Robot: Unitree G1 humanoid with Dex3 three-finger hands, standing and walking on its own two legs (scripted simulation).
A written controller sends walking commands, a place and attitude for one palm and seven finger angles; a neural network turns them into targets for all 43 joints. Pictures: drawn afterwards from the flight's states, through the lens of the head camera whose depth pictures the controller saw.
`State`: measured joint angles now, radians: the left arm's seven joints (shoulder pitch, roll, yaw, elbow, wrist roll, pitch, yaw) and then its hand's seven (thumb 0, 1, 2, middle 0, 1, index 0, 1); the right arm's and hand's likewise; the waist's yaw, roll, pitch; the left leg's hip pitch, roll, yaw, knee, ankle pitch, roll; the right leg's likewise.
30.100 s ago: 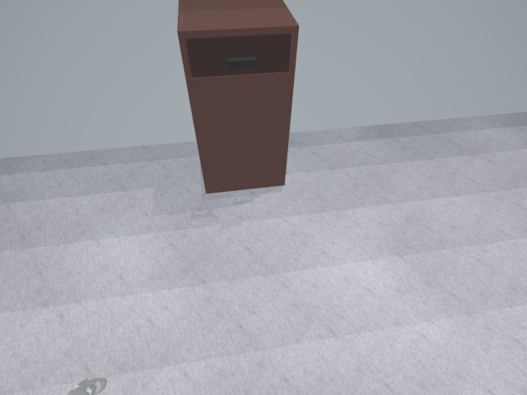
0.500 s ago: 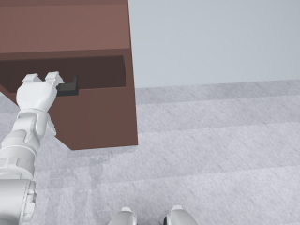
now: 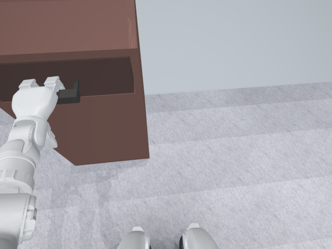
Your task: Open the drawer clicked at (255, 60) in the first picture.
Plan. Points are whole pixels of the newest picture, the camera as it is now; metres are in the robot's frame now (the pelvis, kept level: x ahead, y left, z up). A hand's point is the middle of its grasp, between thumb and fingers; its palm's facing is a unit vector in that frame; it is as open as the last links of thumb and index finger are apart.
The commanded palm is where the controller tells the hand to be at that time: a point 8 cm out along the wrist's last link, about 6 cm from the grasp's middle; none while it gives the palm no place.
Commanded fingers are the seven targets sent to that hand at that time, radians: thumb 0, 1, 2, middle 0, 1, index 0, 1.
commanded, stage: lower the fingers behind the handle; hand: left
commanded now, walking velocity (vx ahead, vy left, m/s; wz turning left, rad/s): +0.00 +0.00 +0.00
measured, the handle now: (58, 90) +0.50 +0.28 +0.02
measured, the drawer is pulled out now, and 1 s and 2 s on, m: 0.00 0.00 0.13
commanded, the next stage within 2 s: close the thumb around the handle in 0.10 s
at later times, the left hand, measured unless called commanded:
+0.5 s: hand (48, 112) +0.44 +0.31 -0.01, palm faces -0.08 -0.04 -1.00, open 11.3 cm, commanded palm +0.43 +0.29 +0.05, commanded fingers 0.00 0.40 0.68 -0.36 -1.30 -0.36 -1.30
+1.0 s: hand (48, 112) +0.44 +0.31 +0.00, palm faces -0.06 -0.04 -1.00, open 6.0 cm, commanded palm +0.43 +0.29 +0.05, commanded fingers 0.00 0.90 0.90 -0.40 -1.35 -0.40 -1.35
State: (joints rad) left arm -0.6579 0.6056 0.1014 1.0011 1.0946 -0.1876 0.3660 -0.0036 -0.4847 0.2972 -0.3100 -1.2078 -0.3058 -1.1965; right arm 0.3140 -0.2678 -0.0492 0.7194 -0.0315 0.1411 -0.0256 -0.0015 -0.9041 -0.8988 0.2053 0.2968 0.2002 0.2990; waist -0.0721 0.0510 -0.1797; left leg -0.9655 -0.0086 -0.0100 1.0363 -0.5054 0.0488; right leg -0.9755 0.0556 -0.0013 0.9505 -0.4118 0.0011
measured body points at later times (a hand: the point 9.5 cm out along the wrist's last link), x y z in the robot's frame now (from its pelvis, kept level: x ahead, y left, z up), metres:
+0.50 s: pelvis +0.00 +0.00 +0.00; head +0.13 +0.02 +0.43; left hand +0.44 +0.30 +0.05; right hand +0.03 -0.28 -0.12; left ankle -0.02 +0.08 -0.67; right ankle +0.01 -0.13 -0.67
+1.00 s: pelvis +0.01 +0.00 +0.00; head +0.13 +0.02 +0.44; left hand +0.44 +0.30 +0.05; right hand +0.05 -0.27 -0.12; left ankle -0.02 +0.08 -0.67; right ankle +0.01 -0.13 -0.67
